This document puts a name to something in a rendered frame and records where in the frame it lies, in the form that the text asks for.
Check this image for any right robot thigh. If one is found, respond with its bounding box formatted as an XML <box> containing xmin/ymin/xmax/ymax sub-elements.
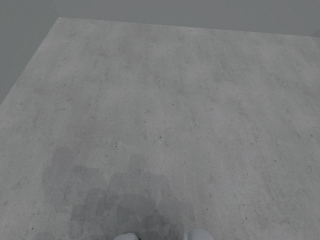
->
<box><xmin>183</xmin><ymin>228</ymin><xmax>214</xmax><ymax>240</ymax></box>

